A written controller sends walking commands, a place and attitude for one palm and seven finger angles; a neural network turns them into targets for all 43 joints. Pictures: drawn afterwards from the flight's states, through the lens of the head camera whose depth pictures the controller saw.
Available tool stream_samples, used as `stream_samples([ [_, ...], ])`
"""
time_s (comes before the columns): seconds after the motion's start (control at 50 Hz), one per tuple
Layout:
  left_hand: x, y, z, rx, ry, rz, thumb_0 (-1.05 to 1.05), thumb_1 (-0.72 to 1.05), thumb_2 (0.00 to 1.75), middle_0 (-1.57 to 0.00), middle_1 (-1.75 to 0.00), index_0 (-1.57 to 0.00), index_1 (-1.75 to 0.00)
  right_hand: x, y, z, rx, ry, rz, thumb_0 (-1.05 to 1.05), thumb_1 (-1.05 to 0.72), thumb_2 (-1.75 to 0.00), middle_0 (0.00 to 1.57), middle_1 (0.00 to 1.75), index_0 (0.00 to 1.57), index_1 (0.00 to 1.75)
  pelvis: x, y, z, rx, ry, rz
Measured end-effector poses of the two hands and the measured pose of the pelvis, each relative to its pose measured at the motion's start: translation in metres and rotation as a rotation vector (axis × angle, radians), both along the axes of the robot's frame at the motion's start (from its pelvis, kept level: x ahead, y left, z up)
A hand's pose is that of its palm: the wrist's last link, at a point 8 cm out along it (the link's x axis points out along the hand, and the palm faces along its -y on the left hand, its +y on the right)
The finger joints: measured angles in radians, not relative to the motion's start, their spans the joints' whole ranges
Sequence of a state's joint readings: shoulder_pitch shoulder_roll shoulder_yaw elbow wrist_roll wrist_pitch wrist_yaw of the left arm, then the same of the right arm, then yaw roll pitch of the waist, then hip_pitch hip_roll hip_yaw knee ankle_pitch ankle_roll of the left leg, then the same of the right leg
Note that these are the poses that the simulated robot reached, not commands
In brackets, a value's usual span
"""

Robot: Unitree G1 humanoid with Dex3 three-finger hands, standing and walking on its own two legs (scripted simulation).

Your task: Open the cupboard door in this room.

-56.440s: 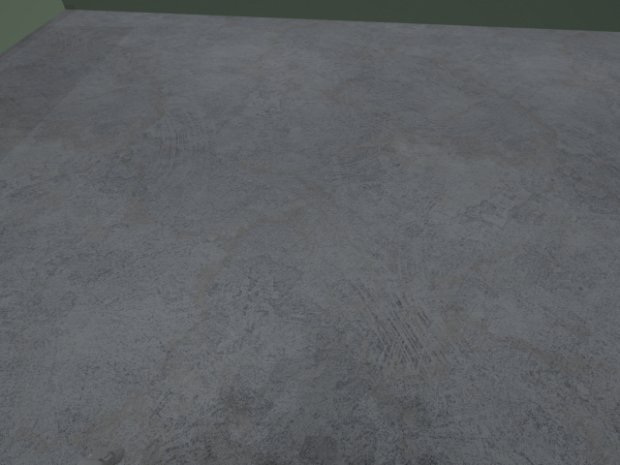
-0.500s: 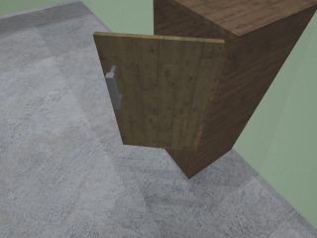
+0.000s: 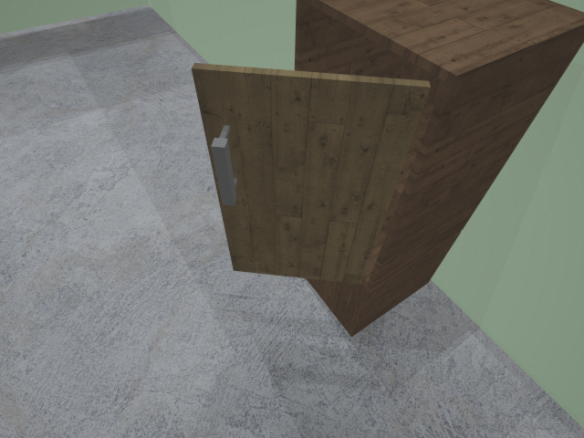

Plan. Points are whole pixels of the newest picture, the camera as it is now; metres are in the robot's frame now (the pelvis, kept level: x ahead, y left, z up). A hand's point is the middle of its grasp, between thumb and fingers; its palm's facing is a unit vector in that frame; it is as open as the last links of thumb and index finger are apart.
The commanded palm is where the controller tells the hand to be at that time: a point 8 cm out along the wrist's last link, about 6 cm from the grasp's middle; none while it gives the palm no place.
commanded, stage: look again from close up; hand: left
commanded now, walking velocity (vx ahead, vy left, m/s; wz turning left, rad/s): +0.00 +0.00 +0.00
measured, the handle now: (227, 166) +0.55 +0.16 +0.03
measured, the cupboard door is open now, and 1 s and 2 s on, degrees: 50 50 50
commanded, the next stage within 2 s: raise the hand with hooked fingers in 0.40 s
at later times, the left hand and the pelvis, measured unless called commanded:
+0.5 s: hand out of the picture +0.02 +0.16 -0.17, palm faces -0.01 -0.97 -0.22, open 7.4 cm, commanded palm +0.09 +0.21 -0.07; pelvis +0.00 -0.03 +0.00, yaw -1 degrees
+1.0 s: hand (163, 436) +0.13 +0.18 -0.05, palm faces +0.03 -1.00 +0.00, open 9.1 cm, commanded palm +0.13 +0.23 -0.03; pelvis -0.05 -0.04 -0.09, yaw +2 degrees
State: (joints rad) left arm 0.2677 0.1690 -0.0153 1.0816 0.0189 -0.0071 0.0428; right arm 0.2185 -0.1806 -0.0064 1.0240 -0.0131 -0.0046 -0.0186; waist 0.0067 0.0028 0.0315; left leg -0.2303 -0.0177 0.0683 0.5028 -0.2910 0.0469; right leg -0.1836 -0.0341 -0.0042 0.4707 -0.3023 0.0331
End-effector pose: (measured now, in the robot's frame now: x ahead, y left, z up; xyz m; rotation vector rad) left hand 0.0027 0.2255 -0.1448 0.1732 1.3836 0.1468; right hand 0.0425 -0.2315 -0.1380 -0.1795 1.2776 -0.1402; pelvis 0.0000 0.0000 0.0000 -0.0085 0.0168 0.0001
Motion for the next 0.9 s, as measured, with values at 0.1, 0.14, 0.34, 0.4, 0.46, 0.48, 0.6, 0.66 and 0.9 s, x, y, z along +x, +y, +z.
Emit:
stream_samples([
  [0.1, 0.003, 0.001, 0.003, 0.021, -0.028, -0.001, 0.0, 0.9, 0.9, -0.2, -0.3, -0.2, -0.3, -0.004, 0.0, -0.009, 0.015, -0.017, 0.005, 0.01, -0.92, -0.9, 0.2, 0.3, 0.2, 0.3, 0.001, 0.0, -0.004, 0.005, -0.014, 0.003],
  [0.14, 0.005, 0.001, 0.005, 0.03, -0.04, -0.003, 0.0, 0.9, 0.9, -0.2, -0.3, -0.2, -0.3, -0.005, -0.001, -0.011, 0.019, -0.02, -0.001, 0.01, -0.92, -0.9, 0.2, 0.3, 0.2, 0.3, 0.001, -0.002, -0.005, 0.009, -0.022, 0.001],
  [0.34, 0.018, -0.006, 0.012, 0.041, -0.081, -0.028, 0.0, 0.9, 0.9, -0.2, -0.3, -0.2, -0.3, -0.02, -0.011, -0.011, 0.035, 0.004, -0.014, 0.01, -0.92, -0.9, 0.2, 0.3, 0.2, 0.3, -0.002, -0.015, -0.001, 0.023, -0.03, -0.01],
  [0.4, 0.019, -0.011, 0.011, 0.035, -0.084, -0.032, 0.0, 0.9, 0.9, -0.2, -0.3, -0.2, -0.3, -0.025, -0.015, -0.01, 0.032, 0.021, -0.018, 0.01, -0.92, -0.9, 0.2, 0.3, 0.2, 0.3, -0.003, -0.019, 0.0, 0.023, -0.029, -0.011],
  [0.46, 0.018, -0.016, 0.01, 0.024, -0.079, -0.033, 0.0, 0.9, 0.9, -0.2, -0.3, -0.2, -0.3, -0.031, -0.019, -0.009, 0.028, 0.039, -0.022, 0.01, -0.91, -0.9, 0.2, 0.3, 0.2, 0.3, -0.004, -0.023, 0.001, 0.023, -0.028, -0.013],
  [0.48, 0.017, -0.018, 0.01, 0.021, -0.076, -0.033, 0.0, 0.9, 0.9, -0.2, -0.3, -0.2, -0.3, -0.032, -0.021, -0.008, 0.026, 0.044, -0.024, 0.01, -0.91, -0.9, 0.2, 0.3, 0.2, 0.3, -0.004, -0.024, 0.001, 0.023, -0.027, -0.013],
  [0.6, 0.075, -0.019, 0.063, 0.028, -0.529, 0.092, 0.02, 0.89, 0.89, -0.2, -0.31, -0.2, -0.31, -0.013, -0.035, 0.008, -0.029, -0.172, -0.028, 0.01, -0.91, -0.9, 0.2, 0.3, 0.2, 0.3, -0.009, -0.03, -0.002, 0.025, -0.013, 0.01],
  [0.66, 0.123, -0.016, 0.112, 0.02, -0.903, 0.094, 0.02, 0.86, 0.88, -0.2, -0.33, -0.2, -0.33, 0.018, -0.046, 0.016, -0.055, -0.353, 0.003, 0.01, -0.91, -0.9, 0.2, 0.3, 0.2, 0.3, -0.018, -0.032, -0.009, 0.018, 0.02, 0.044],
  [0.9, 0.122, -0.006, 0.098, -0.212, -1.32, -0.182, 0.01, 0.63, 0.79, -0.22, -0.48, -0.22, -0.47, 0.13, -0.07, 0.039, -0.122, -0.853, 0.166, 0.01, -0.91, -0.9, 0.2, 0.3, 0.2, 0.3, -0.05, -0.046, -0.079, 0.01, 0.185, 0.03],
])
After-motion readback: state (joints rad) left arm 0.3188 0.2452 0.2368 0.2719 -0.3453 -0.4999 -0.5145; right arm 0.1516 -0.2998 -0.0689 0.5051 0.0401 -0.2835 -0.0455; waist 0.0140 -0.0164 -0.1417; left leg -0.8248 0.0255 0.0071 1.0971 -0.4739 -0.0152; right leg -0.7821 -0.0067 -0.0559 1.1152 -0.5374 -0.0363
